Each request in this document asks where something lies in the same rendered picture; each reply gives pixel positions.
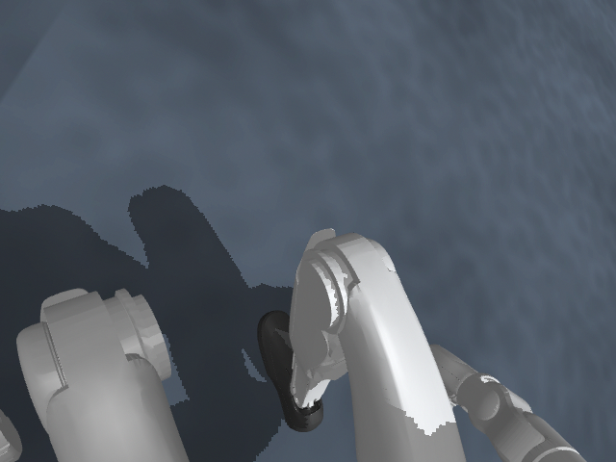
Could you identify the right robot arm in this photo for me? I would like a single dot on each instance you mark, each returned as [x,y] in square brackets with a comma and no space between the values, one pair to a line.
[515,432]

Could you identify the right robot hand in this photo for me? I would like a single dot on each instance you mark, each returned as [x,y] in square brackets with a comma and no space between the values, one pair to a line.
[452,370]

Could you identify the right robot foot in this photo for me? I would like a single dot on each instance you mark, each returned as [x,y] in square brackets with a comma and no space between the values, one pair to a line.
[277,354]

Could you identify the left robot arm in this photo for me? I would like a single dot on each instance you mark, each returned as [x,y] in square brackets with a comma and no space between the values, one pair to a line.
[10,443]

